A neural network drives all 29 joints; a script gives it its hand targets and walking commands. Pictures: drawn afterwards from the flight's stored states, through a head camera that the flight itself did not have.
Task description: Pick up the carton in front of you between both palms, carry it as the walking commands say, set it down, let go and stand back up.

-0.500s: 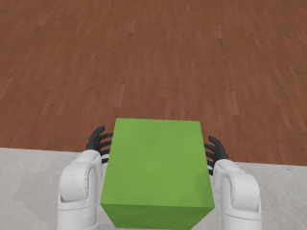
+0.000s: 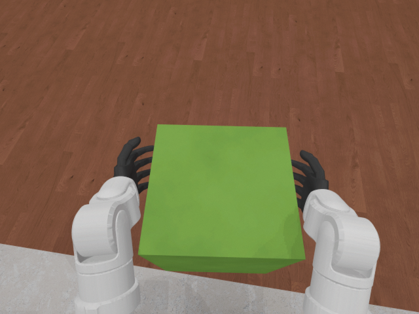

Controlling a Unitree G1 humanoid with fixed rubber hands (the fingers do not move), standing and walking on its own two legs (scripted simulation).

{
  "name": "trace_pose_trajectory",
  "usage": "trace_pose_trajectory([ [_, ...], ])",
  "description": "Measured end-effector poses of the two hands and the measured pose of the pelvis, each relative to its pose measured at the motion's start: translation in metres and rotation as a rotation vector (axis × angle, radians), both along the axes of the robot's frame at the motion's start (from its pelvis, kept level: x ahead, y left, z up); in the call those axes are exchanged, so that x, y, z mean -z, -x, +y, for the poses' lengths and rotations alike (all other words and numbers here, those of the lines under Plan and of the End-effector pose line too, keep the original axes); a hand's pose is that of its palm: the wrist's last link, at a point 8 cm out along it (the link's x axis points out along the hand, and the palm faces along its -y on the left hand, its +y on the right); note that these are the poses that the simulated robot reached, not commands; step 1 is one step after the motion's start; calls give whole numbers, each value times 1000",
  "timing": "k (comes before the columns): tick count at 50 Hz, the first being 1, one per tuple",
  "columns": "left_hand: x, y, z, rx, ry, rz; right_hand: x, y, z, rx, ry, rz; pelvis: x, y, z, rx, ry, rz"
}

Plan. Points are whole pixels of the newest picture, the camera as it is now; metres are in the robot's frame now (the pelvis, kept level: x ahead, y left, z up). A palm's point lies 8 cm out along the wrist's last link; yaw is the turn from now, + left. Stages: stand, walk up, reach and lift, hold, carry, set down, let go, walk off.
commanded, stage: carry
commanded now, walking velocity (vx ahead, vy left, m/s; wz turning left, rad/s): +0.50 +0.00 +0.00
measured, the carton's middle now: (218, 208) +0.30 +0.00 +0.04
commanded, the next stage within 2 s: none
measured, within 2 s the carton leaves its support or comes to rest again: neither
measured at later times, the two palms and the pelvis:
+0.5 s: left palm (167, 44) +0.74 +0.16 +0.12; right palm (279, 56) +0.70 -0.14 +0.12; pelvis +0.32 +0.04 +0.00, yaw -3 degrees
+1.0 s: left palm out of the picture +1.05 +0.18 +0.20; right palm out of the picture +1.07 -0.12 +0.19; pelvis +0.67 -0.01 +0.05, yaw -1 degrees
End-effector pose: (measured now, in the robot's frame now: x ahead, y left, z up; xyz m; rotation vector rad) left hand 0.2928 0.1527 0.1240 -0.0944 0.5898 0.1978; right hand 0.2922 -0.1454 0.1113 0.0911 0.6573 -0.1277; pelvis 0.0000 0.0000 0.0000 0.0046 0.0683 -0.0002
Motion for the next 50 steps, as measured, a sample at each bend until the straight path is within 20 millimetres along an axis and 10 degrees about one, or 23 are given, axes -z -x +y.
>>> trace_pose_trajectory([
  [10,-46,-172,-3,57,-64,-41,-44,-167,-3,-20,59,-46,-9,-124,2,34,-10,13],
  [21,-6,-387,9,160,-43,91,-20,-358,10,19,140,94,19,-280,32,49,-7,5],
  [30,-5,-512,0,130,22,79,-14,-472,3,100,70,81,-6,-387,34,36,21,44],
  [38,-28,-625,-6,68,-1,-39,-34,-607,-6,58,42,-41,0,-520,8,16,37,33],
  [50,-79,-759,29,-56,-20,-6,-83,-780,29,-72,32,-16,-51,-671,-5,16,-14,38],
])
